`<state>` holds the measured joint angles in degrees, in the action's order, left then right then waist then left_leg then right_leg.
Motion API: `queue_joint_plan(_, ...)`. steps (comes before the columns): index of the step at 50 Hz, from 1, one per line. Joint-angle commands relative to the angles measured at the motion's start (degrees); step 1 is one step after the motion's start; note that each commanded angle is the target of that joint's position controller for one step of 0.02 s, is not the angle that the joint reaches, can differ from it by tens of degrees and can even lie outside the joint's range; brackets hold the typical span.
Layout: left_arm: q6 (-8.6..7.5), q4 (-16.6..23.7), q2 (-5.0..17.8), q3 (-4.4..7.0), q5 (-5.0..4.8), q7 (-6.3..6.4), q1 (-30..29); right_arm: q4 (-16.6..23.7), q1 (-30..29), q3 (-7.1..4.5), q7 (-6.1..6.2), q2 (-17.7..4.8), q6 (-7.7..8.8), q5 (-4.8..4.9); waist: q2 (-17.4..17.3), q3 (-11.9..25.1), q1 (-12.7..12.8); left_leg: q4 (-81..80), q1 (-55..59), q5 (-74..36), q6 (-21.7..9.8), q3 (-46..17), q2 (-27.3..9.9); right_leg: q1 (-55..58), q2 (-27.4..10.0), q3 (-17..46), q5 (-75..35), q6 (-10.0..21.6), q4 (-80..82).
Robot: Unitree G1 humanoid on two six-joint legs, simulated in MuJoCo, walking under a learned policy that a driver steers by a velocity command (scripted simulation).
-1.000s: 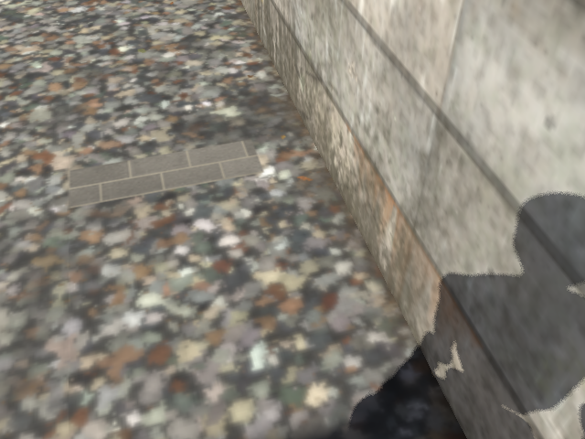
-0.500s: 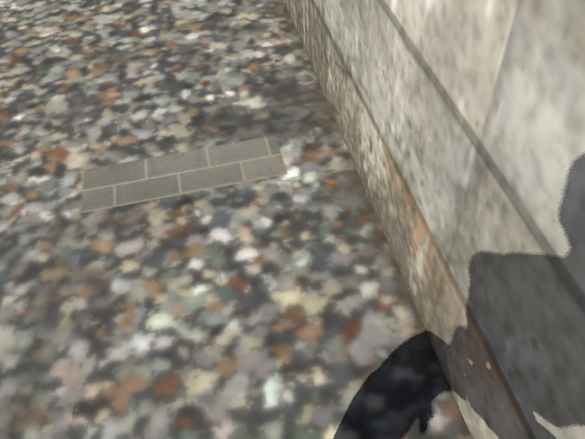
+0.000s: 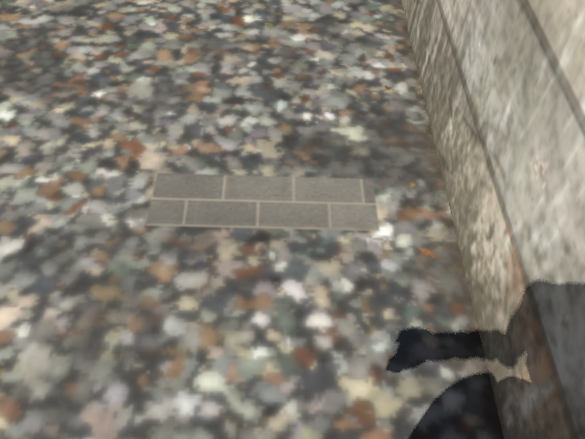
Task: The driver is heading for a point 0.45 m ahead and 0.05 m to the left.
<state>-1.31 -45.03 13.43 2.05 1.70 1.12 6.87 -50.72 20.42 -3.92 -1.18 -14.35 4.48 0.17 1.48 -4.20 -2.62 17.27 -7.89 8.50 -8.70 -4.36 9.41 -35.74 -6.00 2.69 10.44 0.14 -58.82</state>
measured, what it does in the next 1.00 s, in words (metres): walks ahead, turning left: right foot, then left foot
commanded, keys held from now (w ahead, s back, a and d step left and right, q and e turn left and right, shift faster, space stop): w+q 0.34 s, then no key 0.66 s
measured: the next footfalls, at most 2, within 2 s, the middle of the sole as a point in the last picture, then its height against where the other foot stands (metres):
right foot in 0.30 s outside the picture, level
left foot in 0.70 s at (199, 435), level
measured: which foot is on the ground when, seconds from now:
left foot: down 0.00-0.32, up 0.34-0.68, down 0.70-1.00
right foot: up 0.00-0.28, down 0.30-0.72, up 0.74-1.00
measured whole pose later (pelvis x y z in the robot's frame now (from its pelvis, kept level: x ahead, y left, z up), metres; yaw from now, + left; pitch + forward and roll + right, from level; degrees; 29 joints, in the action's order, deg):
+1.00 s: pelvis +0.40 +0.09 -0.01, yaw +16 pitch +0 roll +0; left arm 0.1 -57.8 10.5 -1.2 0.6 1.4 17.4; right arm -55.6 13.0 0.2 1.4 -10.0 1.3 -0.9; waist 2.0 -0.8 0.7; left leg 22.2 -14.7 7.4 -5.5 3.2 4.8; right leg -14.4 -1.7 0.8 21.8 0.5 -34.5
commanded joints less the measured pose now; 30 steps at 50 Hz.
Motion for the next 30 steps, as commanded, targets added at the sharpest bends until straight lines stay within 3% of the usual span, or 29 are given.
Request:
queue_joint_plan(1, 0.33, 2.74, 6.13, 1.28, 0.0, -0.06, -1.74, 1.7, 5.54, -1.94, 0.79, -9.17, 0.15, 0.99, -5.21, 0.97, -0.64, -6.42, 3.79, -20.57, 0.47, -12.76, -13.95, -4.22, 1.34, -1.26, -6.15, -1.72, 5.48)
queue_joint_plan(2, -0.03, 3.68, 6.33, 1.29, 0.12, -0.55, -3.9, 1.39, 7.26, -1.9, 0.83, -8.77, -0.53, 0.66, -4.48, 2.0, -1.73, -6.32, 6.41, -20.64, 0.75, -13.47, -13.84, -5.91, 1.91, -1.77, -7.49, -1.55, 7.66)
queue_joint_plan(5, -0.73, 4.6, 5.88, 0.6, 0.07, -1.13, -8.6, 0.49, 10.08, -1.42, 1.35, -8.18, -0.79, 0.17, -5.36, 0.33, -3.12, -5.9, 7.96, -20.92, 1.07, -14.74, -13.23, -6.23, 3.42, -2.13, -10.93, -1.6, 14.45)
queue_joint_plan(6, -0.91, 5.41, 5.34, 0.29, 0.18, -1.5, -10.14, 0.12, 10.58, -1.56, 1.41, -8.92, -0.87, -0.11, -4.61, -0.36, -3.32, -5.3, 8.33, -23.03, 0.92, -15.44, -13.3, -5.8, 4.32, -2.86, -11.68, -1.54, 17.36)
queue_joint_plan(9, -2.04, 5.67, 5.35, -0.3, -0.29, -2.38, -12.17, -0.45, 11.92, -1.17, 1.85, -8.22, -0.73, -0.92, -6.86, 0.22, -5.0, -3.17, 9.59, -32.45, 1.28, -15.13, -12.31, 0.93, 7.23, -4.57, -14.86, 0.17, 25.81)
queue_joint_plan(11, -2.24, 5.68, 7.05, -0.04, -0.94, -1.77, -11.33, -1.23, 11.23, -1.14, 2.53, -9.23, -0.71, -1.14, -7.35, 0.41, -3.27, -0.08, 11.65, -36.52, 1.24, -17.34, -13.71, 5.51, 8.17, -2.86, -11.92, 0.89, 28.38)
queue_joint_plan(12, -2.32, 5.22, 7.47, -0.18, -0.21, -1.46, -10.4, -1.09, 10.21, -0.9, 2.71, -9.66, -0.72, -1.22, -7.62, 2.09, -2.67, 2.56, 11.87, -37.91, 0.89, -17.39, -13.29, 9.03, 8.66, -2.93, -9.04, 1.11, 29.67)
queue_joint_plan(14, -3.02, 2.53, 10.52, 0.65, -0.36, -0.41, -0.31, -0.95, 6.78, -0.96, 2.45, -10.94, -0.39, -1.32, -7.42, 6.11, 2.64, 13.18, 10.73, -46.95, 1.27, -18.19, -12.0, 21.3, 9.98, -2.18, -4.43, 2.72, 31.74)
queue_joint_plan(15, -3.97, 0.84, 12.44, 1.25, 0.01, 0.31, 9.8, -0.02, 3.68, -0.7, 1.77, -10.76, 0.0, -0.65, -5.23, 11.88, 8.32, 25.12, 4.35, -40.04, 1.46, -16.89, -10.39, 35.54, 3.78, 4.03, -4.48, 5.28, 34.21)
queue_joint_plan(16, -4.0, 0.77, 19.37, 2.92, 1.52, 1.15, 16.8, 1.58, 9.54, 0.34, 1.28, -6.25, 0.11, 1.13, 7.22, 21.89, 7.24, 44.12, -10.64, -13.31, 3.58, -10.33, -4.19, 54.51, -13.02, 25.66, 5.08, 11.68, 33.8)
queue_joint_plan(17, -2.71, 1.06, 16.11, 2.79, 0.23, 1.09, 13.1, 1.22, 10.85, 0.52, 1.7, -7.24, -0.44, -0.09, 13.54, 24.99, 5.05, 53.52, -21.13, 23.54, 3.16, -5.41, 0.53, 55.88, -20.17, 42.09, 15.9, 15.98, 41.18)
queue_joint_plan(18, -2.35, 1.46, 12.45, 1.99, -0.62, 0.84, 8.55, 0.05, 7.13, 0.07, 1.94, -11.22, -1.08, -2.18, 4.22, 12.96, 3.68, 56.21, -24.71, 18.22, 3.32, -4.34, -4.49, 44.17, -17.85, 36.03, 16.66, 14.94, 41.46)
queue_joint_plan(19, -2.49, 1.8, 9.63, 1.22, -0.69, 0.55, 5.76, 0.68, 3.57, 0.13, 1.52, -10.3, -0.94, -2.49, -0.56, 6.94, 3.42, 54.77, -24.31, 13.87, 4.16, -3.46, -5.89, 36.93, -15.09, 27.88, 5.99, 14.62, 42.59)
queue_joint_plan(20, -2.7, 1.26, 7.17, 0.58, -0.39, 0.24, 4.91, 0.83, 2.17, 0.15, 1.19, -8.94, -1.17, -1.77, -0.95, 3.84, 2.79, 52.74, -24.0, 13.3, 4.67, -2.24, -7.15, 32.77, -12.37, 19.7, -9.14, 13.24, 42.41)
queue_joint_plan(22, -3.6, -1.36, 6.15, -0.08, -0.43, -0.18, 7.82, 1.14, 1.98, 0.77, 0.57, -6.09, -2.21, -1.87, 1.99, 3.31, 1.98, 49.89, -21.57, 14.05, 6.25, -0.88, -6.9, 29.09, -8.73, 9.8, -30.71, 12.02, 41.52)
queue_joint_plan(24, -4.45, -3.32, 5.66, -0.43, -0.69, -0.71, 9.61, 2.1, 0.33, 1.05, 0.27, -3.76, -2.89, -1.71, 4.01, 4.39, 1.39, 44.46, -22.18, 12.66, 6.94, -0.13, -6.32, 29.0, -7.78, 4.93, -41.91, 11.67, 41.22)
queue_joint_plan(28, -4.44, -4.51, 6.31, -0.64, -1.08, -1.1, 7.51, 3.86, -5.88, 2.42, -0.67, -1.46, -3.58, -1.3, 7.13, 5.33, 0.24, 27.63, -14.33, 1.21, 6.8, 4.79, -7.7, 22.82, -4.87, -2.87, -43.64, 8.6, 42.2)
queue_joint_plan(29, -4.85, -4.43, 6.26, -0.8, -1.76, -1.45, 7.73, 3.64, -6.25, 2.7, -0.7, -1.18, -3.57, -2.21, 7.29, 5.98, 0.63, 26.35, -11.33, -1.68, 6.36, 5.63, -7.77, 21.49, -4.94, -2.65, -42.79, 7.91, 42.8)
queue_joint_plan(30, -4.99, -4.96, 6.87, -0.67, -2.11, -1.67, 8.5, 3.46, -6.89, 2.78, -0.66, -1.73, -3.39, -2.29, 6.92, 6.05, 0.7, 25.11, -9.14, -3.75, 6.11, 6.12, -7.54, 20.69, -4.89, -2.38, -41.1, 8.04, 42.77)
